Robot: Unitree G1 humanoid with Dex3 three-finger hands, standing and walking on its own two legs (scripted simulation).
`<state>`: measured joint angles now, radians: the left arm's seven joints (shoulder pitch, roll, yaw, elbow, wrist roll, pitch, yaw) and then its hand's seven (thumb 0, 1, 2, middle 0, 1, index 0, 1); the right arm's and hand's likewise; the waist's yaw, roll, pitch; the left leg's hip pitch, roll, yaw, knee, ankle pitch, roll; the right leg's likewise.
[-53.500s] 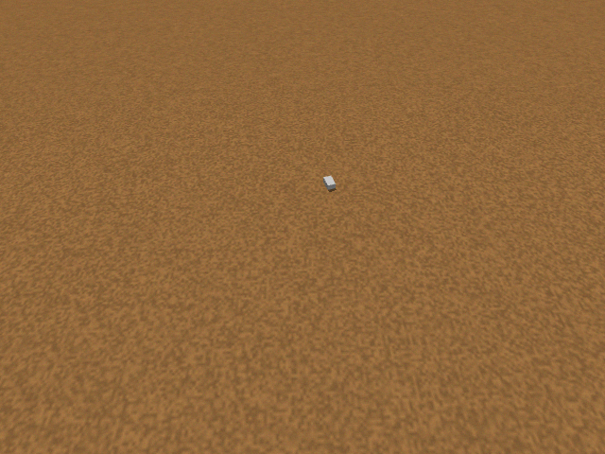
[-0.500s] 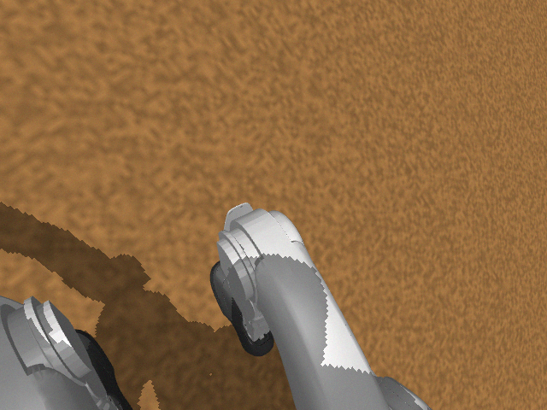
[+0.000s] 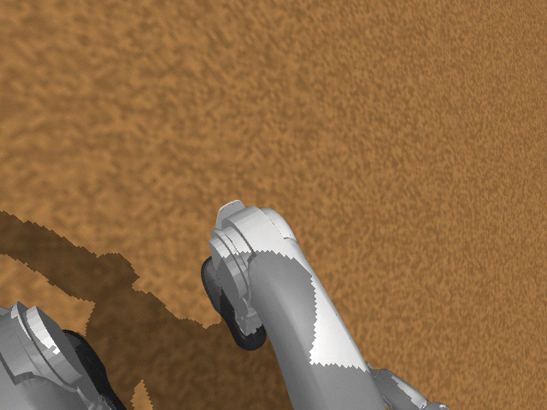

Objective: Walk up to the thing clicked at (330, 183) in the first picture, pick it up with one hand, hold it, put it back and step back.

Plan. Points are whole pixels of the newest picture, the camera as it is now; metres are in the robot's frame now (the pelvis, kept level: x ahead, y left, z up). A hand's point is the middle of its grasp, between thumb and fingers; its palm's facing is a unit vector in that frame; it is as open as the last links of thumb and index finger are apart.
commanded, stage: open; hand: left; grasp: from above
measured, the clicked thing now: out of the picture +0.46 +0.35 -0.31
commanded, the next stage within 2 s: withdraw in 0.70 s
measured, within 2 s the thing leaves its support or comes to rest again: neither
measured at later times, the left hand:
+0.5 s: hand out of the picture +0.45 +0.33 -0.26, palm faces -0.27 -0.37 -0.89, open 12.7 cm
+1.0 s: hand out of the picture +0.46 +0.34 -0.25, palm faces -0.23 -0.37 -0.90, open 13.4 cm
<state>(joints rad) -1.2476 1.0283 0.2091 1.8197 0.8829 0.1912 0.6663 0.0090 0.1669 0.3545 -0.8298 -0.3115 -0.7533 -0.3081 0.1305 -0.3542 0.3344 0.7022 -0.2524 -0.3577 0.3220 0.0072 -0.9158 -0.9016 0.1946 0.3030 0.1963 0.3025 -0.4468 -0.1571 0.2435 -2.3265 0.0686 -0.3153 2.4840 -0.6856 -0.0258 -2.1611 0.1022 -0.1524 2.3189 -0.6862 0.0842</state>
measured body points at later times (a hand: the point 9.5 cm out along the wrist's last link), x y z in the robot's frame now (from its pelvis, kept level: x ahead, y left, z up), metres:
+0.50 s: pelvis +0.00 +0.00 +0.00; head +0.30 +0.12 +0.31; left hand +0.46 +0.35 -0.21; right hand +0.02 -0.24 -0.04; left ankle +0.07 +0.14 -0.29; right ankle +0.12 -0.13 -0.29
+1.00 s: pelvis +0.00 +0.00 +0.01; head +0.30 +0.13 +0.31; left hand +0.47 +0.35 -0.20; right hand +0.02 -0.24 -0.03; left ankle +0.07 +0.14 -0.29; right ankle +0.12 -0.13 -0.29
